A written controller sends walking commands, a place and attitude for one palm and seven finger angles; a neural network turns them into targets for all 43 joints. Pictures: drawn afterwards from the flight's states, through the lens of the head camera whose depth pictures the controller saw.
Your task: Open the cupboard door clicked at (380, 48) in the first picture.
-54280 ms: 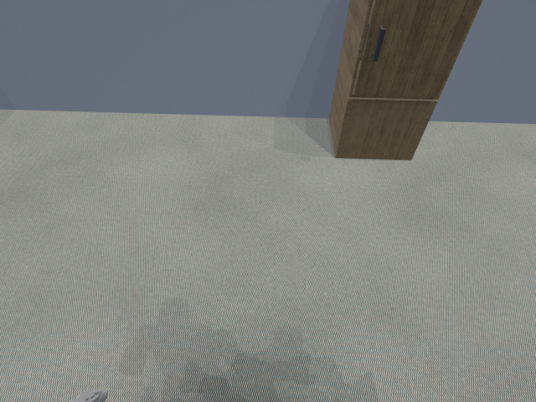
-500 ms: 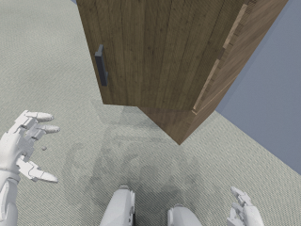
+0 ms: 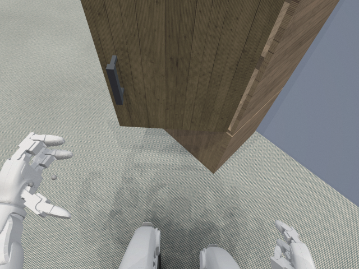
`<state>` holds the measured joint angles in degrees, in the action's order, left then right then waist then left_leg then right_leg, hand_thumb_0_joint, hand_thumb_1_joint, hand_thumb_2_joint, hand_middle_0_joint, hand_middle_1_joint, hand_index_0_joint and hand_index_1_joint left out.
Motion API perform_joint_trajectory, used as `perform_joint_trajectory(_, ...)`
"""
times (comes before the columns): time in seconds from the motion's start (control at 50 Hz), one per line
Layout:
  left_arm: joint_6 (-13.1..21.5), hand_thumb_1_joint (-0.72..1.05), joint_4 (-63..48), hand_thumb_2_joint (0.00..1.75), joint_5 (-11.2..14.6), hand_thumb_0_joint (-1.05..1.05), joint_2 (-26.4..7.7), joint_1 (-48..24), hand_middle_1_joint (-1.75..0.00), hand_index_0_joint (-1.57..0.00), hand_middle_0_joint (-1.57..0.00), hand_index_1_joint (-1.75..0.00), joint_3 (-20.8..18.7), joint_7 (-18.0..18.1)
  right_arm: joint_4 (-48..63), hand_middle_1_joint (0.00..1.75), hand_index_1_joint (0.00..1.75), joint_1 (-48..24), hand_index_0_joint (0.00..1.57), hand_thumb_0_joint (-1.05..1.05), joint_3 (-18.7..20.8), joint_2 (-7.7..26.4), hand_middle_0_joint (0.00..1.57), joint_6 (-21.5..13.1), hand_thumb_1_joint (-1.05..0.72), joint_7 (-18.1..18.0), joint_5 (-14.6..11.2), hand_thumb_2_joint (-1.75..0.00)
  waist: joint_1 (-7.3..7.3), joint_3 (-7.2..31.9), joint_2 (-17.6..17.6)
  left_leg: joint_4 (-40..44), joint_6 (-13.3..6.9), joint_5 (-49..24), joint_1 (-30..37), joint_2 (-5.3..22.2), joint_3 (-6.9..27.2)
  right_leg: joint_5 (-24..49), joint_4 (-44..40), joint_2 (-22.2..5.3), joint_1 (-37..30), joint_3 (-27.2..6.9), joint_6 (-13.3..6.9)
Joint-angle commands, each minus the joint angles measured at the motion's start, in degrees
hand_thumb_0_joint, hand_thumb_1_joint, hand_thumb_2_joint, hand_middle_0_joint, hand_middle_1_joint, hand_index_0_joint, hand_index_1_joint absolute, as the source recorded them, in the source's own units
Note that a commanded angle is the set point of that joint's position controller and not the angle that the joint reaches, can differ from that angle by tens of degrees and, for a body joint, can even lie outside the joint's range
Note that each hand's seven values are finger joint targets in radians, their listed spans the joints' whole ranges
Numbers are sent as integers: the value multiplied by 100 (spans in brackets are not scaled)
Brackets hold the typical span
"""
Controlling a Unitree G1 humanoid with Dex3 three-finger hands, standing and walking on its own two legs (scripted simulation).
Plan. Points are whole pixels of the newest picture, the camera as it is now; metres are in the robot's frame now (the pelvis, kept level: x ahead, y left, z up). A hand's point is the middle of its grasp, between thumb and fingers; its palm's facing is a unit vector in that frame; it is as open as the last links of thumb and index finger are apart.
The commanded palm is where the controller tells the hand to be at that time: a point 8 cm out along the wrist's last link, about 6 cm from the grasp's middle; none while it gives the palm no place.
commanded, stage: move the hooked fingers beside the handle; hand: left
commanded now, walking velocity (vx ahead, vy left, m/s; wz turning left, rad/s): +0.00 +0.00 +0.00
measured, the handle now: (117, 81) +0.56 +0.22 +0.03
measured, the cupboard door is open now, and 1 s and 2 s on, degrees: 43 43 43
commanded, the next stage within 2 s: none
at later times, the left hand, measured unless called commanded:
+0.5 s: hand (68, 149) +0.34 +0.27 +0.04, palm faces +0.03 -1.00 -0.04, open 14.0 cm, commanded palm +0.33 +0.32 +0.04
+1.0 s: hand (74, 126) +0.41 +0.28 +0.03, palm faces +0.03 -1.00 -0.02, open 14.0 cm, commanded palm +0.40 +0.32 +0.03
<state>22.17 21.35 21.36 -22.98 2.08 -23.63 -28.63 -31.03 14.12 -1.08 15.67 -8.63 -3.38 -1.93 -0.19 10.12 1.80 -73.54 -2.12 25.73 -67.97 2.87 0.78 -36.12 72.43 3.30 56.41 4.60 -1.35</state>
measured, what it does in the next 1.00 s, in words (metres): stands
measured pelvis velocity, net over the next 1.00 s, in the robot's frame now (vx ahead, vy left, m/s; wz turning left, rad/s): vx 0.00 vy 0.00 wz -0.03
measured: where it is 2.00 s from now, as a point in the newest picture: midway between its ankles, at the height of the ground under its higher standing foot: outside the picture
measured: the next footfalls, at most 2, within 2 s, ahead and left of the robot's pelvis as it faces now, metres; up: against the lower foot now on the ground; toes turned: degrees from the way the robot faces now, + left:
none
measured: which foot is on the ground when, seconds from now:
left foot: down 0.00-1.00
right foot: down 0.00-1.00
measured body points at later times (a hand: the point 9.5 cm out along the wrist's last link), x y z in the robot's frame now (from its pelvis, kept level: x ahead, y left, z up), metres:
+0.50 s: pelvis +0.00 +0.00 -0.01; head +0.10 +0.02 +0.43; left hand +0.33 +0.32 +0.04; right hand +0.14 -0.27 -0.10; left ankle +0.08 +0.10 -0.62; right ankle -0.01 -0.11 -0.62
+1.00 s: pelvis +0.00 +0.00 -0.02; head +0.12 +0.04 +0.42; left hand +0.40 +0.33 +0.03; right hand +0.09 -0.27 -0.12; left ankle +0.08 +0.10 -0.62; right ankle -0.01 -0.11 -0.62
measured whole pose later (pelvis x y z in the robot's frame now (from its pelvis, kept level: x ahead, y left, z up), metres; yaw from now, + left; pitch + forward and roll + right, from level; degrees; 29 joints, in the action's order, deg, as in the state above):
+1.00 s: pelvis +0.00 +0.00 -0.02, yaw -2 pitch +24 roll -5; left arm 24.9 51.3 13.6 -29.9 -29.8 -27.8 -27.9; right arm -35.6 16.4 -1.2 16.3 -2.3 -2.8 -1.1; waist -3.7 10.1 1.3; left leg -77.5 -2.5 26.6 -75.1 3.8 0.5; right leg -36.7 76.2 4.1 63.6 4.2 -1.1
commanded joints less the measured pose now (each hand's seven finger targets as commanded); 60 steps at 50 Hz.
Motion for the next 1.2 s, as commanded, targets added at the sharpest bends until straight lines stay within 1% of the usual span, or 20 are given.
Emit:
perform_joint_trajectory(0.0,376,-50,-1015,30,167,0,-1350,-839,-120,-30,-30,-120,-499,11,751,30,30,114,20,0,379,957,20,-276,-90,-69,-35,-90,-24,1577,419,1006,13,-650,2464,-74,393,979,-1172,63,297,-235,-57)
perform_joint_trajectory(0.04,367,-50,-1005,30,172,0,-1368,-801,-120,-30,-30,-120,-539,1,757,30,30,90,20,0,382,959,20,-254,-90,-75,-36,-90,7,1688,359,972,7,-742,2446,-77,341,1059,-1194,39,167,-279,-43)
perform_joint_trajectory(0.1,439,-50,-997,30,139,0,-1392,-1324,-120,-30,-30,-120,-472,3,676,30,30,126,20,0,364,953,20,-273,-90,-91,-16,-90,-65,1685,574,866,12,-795,2469,-71,360,1104,-1105,50,330,-274,-66)
perform_joint_trajectory(0.16,433,-50,-705,30,45,0,-1351,-1756,-120,-30,-30,-120,-337,8,602,30,30,95,20,0,357,983,20,-239,-90,-110,-25,-90,-145,1589,495,868,10,-576,2403,-61,364,923,-1128,36,474,-290,-52)
perform_joint_trajectory(0.24,369,-50,-311,30,-32,0,-1580,-2095,-120,-30,-30,-120,-468,5,539,30,30,145,20,0,347,1009,20,-192,-90,-138,-21,-90,-103,1726,435,827,3,-564,2354,-52,335,881,-1146,33,411,-352,-59)
perform_joint_trajectory(0.28,353,-50,-215,30,-90,0,-1694,-2314,-120,-30,-30,-120,-506,-2,518,30,30,148,20,0,341,1018,20,-154,-90,-129,-22,-90,-66,1822,578,843,19,-628,2447,-50,345,921,-1118,29,414,-337,-79)
perform_joint_trajectory(0.32,348,-50,-180,30,-106,0,-1713,-2390,-120,-30,-30,-120,-525,15,516,30,30,173,20,0,342,1015,20,-130,-90,-117,-15,-90,-33,2075,578,803,15,-857,2583,-40,341,1114,-1058,38,363,-328,-81)
perform_joint_trajectory(0.48,315,-50,602,30,-256,0,-1870,-3074,-120,-30,-30,-120,-610,140,404,30,30,325,20,0,345,1031,20,79,-90,-70,-10,-90,-149,1862,374,701,-19,-798,2173,-42,269,1150,-1060,42,346,-384,-39)
perform_joint_trajectory(0.52,400,-50,715,30,-261,0,-2020,-3058,-120,-30,-30,-120,-767,118,383,30,30,385,20,0,358,1044,20,106,-90,-59,-5,-90,-74,2086,353,674,-5,-936,2252,-34,257,1263,-1015,58,258,-394,-53)
perform_joint_trajectory(0.6,563,-50,706,30,-306,0,-2009,-3565,-120,-30,-30,-120,-662,62,317,30,30,464,20,0,376,1058,20,156,-90,-41,7,-90,-173,2174,579,658,1,-1023,2497,-19,339,1265,-929,90,523,-325,-80)
perform_joint_trajectory(0.68,532,-50,1218,30,-378,0,-2156,-3884,-120,-30,-30,-120,-734,10,194,30,30,545,20,0,388,1107,20,253,-90,-44,5,-90,-237,2098,463,605,-13,-920,2336,-3,339,1202,-926,74,625,-339,-56)
perform_joint_trajectory(0.74,599,-50,1269,30,-415,0,-2230,-4117,-120,-30,-30,-120,-759,-4,162,30,30,596,20,0,397,1132,20,289,-90,-41,24,-90,-217,2266,635,632,19,-1034,2598,17,418,1231,-864,79,769,-283,-83)
perform_joint_trajectory(0.76,597,-50,1319,30,-446,0,-2086,-4190,-120,-30,-30,-120,-614,-4,154,30,30,606,20,0,397,1110,20,306,-90,-28,13,-90,-254,2261,688,635,14,-1025,2672,17,426,1209,-878,83,866,-282,-80)
perform_joint_trajectory(0.82,636,-50,1577,30,-504,0,-2304,-4540,-120,-30,-30,-120,-759,27,62,30,30,663,20,0,395,1152,20,344,-90,-31,41,-90,-274,2318,689,584,28,-1039,2674,34,477,1199,-808,85,974,-257,-90)
perform_joint_trajectory(0.9,673,-50,1782,30,-587,0,-2317,-5020,-120,-30,-30,-120,-690,53,32,30,30,741,20,0,382,1151,20,414,-90,-21,60,-90,-352,2298,710,554,12,-946,2676,30,528,1111,-761,107,1131,-220,-106)
perform_joint_trajectory(0.92,682,-50,1875,30,-651,0,-2437,-4982,-120,-30,-30,-120,-768,71,13,30,30,740,20,0,392,1190,20,436,-90,-14,71,-90,-286,2414,785,590,51,-961,2805,63,580,1086,-719,94,1219,-196,-109)
perform_joint_trajectory(0.94,690,-50,1871,30,-674,0,-2328,-5032,-120,-30,-30,-120,-668,87,30,30,30,746,20,0,395,1183,20,463,-90,-2,82,-90,-319,2445,911,612,63,-965,2914,63,615,1083,-709,84,1325,-184,-111)
perform_joint_trajectory(1.06,687,-50,2440,30,-819,0,-2421,-5656,-120,-30,-30,-120,-622,175,-53,30,30,847,20,0,363,1202,20,591,-90,17,104,-90,-470,2308,740,513,30,-805,2684,78,645,1023,-673,92,1453,-174,-92)
perform_joint_trajectory(1.1,733,-50,2477,30,-852,0,-2657,-5808,-120,-30,-30,-120,-769,202,-53,30,30,899,20,0,349,1227,20,624,-90,8,122,-90,-448,2438,800,453,20,-848,2664,70,643,1028,-627,114,1461,-189,-113)
perform_joint_trajectory(1.18,731,-50,2728,30,-960,0,-2755,-6161,-120,-30,-30,-120,-737,236,-113,30,30,948,20,0,334,1243,20,710,-90,30,133,-90,-545,2537,806,343,10,-916,2600,95,647,1076,-589,114,1519,-199,-90)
